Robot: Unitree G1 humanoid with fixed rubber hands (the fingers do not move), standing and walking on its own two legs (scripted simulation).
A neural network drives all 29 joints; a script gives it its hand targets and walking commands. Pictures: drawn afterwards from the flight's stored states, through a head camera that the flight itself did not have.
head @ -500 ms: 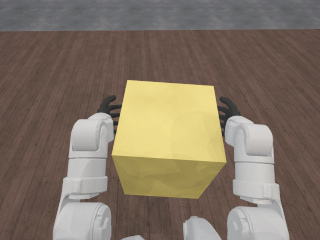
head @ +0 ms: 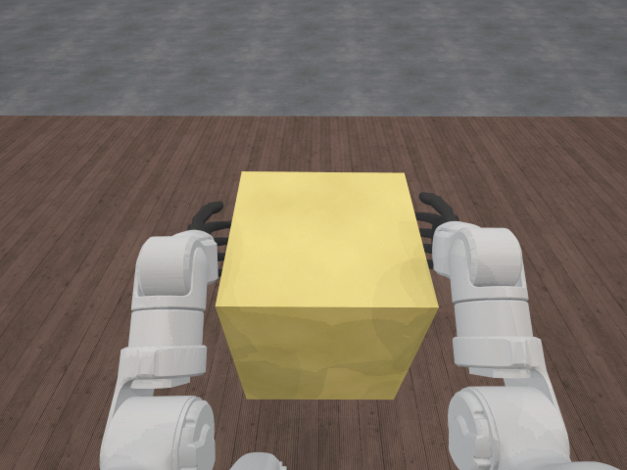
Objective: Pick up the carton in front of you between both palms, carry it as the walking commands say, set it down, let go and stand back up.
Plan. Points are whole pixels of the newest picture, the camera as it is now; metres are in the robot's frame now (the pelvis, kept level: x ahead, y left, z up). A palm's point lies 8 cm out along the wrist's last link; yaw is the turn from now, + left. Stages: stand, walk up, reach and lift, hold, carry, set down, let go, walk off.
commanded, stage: carry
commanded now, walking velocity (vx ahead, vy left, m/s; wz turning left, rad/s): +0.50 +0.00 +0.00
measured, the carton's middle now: (321, 291) +0.33 +0.02 +0.02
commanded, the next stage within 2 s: none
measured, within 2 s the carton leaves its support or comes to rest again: neither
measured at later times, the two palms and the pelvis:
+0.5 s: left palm (249, 118) +0.69 +0.16 +0.06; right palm (410, 125) +0.66 -0.14 +0.06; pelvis +0.32 +0.03 -0.06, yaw -2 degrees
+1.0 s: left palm (278, 63) +0.99 +0.13 +0.02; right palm (399, 62) +0.99 -0.17 +0.02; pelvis +0.64 -0.01 -0.11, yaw +0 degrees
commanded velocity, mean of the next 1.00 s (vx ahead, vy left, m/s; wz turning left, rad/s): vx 0.50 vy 0.00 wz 0.00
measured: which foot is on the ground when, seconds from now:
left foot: up 0.00-0.36, down 0.38-0.92, up 0.94-1.00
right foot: down 0.00-0.40, up 0.42-0.90, down 0.92-1.00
